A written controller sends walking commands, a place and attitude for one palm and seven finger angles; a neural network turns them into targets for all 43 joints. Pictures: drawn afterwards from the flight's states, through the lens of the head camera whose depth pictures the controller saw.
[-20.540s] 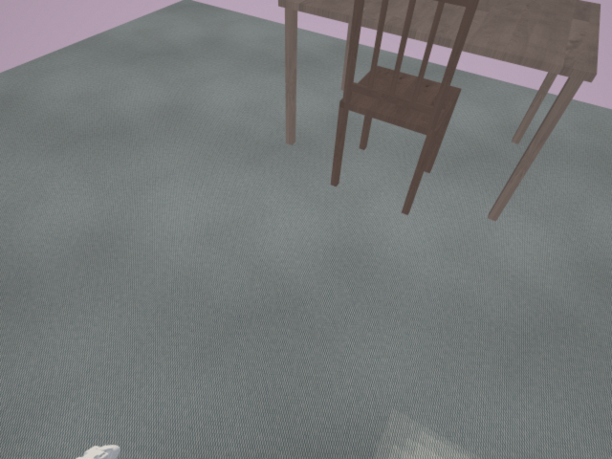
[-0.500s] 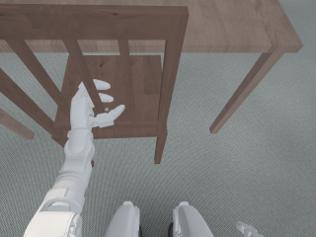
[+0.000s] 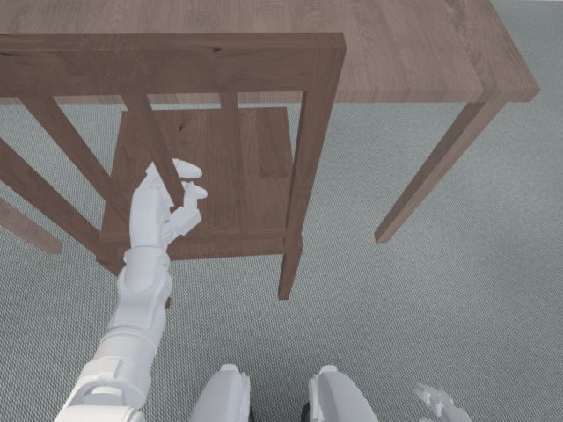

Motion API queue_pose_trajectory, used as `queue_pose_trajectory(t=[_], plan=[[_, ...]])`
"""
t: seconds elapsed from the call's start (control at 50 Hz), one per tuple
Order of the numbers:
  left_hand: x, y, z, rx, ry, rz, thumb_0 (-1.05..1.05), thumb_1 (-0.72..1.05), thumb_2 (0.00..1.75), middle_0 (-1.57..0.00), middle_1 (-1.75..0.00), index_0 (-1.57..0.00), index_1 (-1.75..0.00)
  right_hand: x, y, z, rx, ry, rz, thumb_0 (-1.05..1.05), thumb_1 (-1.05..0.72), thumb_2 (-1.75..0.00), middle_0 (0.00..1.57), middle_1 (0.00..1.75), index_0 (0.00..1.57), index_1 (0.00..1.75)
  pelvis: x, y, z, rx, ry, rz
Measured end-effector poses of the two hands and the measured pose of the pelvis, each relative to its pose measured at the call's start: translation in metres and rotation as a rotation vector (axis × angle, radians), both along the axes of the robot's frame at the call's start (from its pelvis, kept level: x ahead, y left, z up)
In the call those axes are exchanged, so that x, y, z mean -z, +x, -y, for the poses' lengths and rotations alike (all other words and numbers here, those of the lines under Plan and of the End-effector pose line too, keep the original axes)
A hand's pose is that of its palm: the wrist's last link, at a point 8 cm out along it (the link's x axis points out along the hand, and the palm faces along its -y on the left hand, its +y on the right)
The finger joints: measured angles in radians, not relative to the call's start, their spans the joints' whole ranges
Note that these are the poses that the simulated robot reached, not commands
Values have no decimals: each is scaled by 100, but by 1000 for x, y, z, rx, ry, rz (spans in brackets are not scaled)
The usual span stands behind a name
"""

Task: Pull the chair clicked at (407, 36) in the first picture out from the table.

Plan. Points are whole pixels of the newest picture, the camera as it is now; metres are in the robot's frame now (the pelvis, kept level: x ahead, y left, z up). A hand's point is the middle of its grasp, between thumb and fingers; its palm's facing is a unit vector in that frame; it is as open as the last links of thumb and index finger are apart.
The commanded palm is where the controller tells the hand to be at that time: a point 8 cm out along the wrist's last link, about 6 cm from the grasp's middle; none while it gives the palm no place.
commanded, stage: hook a spindle and tug to test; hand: left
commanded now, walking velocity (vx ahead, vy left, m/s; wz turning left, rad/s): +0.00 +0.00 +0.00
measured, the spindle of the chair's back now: (172, 182) +0.43 +0.15 +0.05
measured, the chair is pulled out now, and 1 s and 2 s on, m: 0.01 0.08 0.18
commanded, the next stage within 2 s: step backward, pulling the chair out in 0.28 s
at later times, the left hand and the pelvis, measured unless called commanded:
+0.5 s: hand (196, 224) +0.38 +0.12 +0.02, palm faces +0.00 -0.99 -0.15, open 5.0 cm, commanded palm +0.35 +0.17 +0.02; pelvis +0.00 +0.00 +0.03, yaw +1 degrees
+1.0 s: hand (192, 250) +0.34 +0.12 +0.03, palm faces -0.02 -0.99 -0.13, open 4.9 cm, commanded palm +0.32 +0.17 +0.03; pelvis -0.01 +0.00 +0.10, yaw -2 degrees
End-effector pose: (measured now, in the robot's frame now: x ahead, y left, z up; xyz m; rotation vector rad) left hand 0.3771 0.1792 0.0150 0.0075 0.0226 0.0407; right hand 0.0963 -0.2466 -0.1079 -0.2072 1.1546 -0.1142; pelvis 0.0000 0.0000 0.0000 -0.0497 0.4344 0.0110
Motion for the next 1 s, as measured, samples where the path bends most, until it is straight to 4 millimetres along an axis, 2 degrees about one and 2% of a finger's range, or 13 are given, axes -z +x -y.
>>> queue_pose_trajectory(t=[0.22,0.4,0.46,0.5,0.58,0.68,0.84,1.0], plan=[[0,-20,7,9,0,8,1,80,82,-44,-145,-44,-145,-1,14,-3,-18,9,28,1,-91,-90,20,30,20,30,-1,4,0,-1,3,5],[1,-22,8,9,11,22,0,79,84,-47,-145,-44,-145,3,25,-2,-45,1,50,1,-91,-90,20,30,20,30,4,-1,4,-12,4,8],[-8,-21,6,22,97,-83,0,76,83,-47,-144,-45,-145,-11,22,-5,27,2,31,1,-91,-90,20,30,20,30,-13,-4,5,-14,14,85],[-16,-20,6,27,140,-191,1,77,84,-45,-140,-45,-145,-29,19,-8,69,5,27,1,-91,-90,20,30,20,30,-33,0,3,-10,17,125],[-27,-23,7,5,118,-361,2,78,83,-38,-127,-47,-145,-65,10,-12,110,-6,16,1,-91,-90,20,30,20,30,-68,10,0,3,25,174],[-32,-23,7,16,111,-449,4,79,83,-35,-119,-49,-145,-91,-3,-2,127,-74,-11,1,-91,-90,20,30,20,30,-90,14,-5,12,15,217],[-34,-30,6,48,118,-466,4,79,82,-33,-118,-50,-145,-104,-25,15,167,-134,-27,1,-91,-90,20,30,20,30,-98,6,-7,39,19,268],[-35,-59,7,25,119,-475,4,78,83,-34,-116,-50,-145,-97,-39,12,169,-89,-20,1,-91,-90,20,30,20,30,-101,-7,1,50,23,305]])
